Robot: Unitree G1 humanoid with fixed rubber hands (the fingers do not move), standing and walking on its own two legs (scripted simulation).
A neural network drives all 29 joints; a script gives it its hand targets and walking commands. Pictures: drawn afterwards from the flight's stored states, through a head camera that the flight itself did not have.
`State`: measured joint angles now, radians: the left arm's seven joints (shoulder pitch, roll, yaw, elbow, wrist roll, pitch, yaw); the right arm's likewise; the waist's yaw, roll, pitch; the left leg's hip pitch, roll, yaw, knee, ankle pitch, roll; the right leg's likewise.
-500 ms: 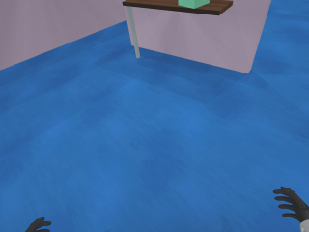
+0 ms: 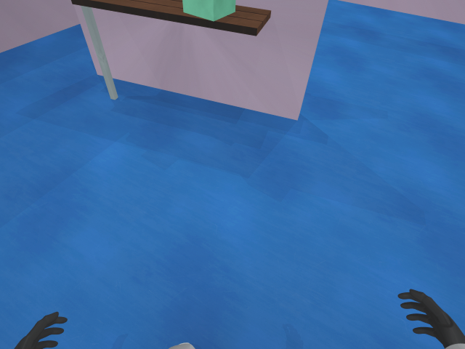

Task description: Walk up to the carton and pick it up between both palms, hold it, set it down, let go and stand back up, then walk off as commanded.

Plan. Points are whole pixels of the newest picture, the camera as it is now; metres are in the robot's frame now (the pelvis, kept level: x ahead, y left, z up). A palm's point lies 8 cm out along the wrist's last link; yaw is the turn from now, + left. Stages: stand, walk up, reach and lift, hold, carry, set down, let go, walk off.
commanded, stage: walk up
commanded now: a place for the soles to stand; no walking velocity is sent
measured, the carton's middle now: out of the picture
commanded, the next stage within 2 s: none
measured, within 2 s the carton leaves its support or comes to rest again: neither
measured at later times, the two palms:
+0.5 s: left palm (127, 167) +0.54 +0.26 -0.04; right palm (382, 283) +0.25 -0.31 -0.09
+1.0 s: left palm (105, 112) +0.78 +0.38 -0.05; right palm (325, 160) +0.56 -0.25 -0.03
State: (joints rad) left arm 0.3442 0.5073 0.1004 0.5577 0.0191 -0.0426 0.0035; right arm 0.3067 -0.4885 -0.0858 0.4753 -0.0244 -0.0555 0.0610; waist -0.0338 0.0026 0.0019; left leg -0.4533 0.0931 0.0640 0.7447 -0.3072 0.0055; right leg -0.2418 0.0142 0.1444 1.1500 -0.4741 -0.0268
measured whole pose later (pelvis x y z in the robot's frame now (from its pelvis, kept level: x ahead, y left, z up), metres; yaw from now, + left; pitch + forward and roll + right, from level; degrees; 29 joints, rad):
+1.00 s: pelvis +0.56 +0.10 +0.00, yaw -19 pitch -5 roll -1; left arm 0.36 0.52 0.08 0.54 -0.01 -0.01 0.03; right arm 0.39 -0.47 -0.08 0.47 -0.02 -0.01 0.05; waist -0.02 -0.03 0.04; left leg -0.32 0.09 0.09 0.75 -0.35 -0.01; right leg -0.43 0.00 0.09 1.26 -0.46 -0.04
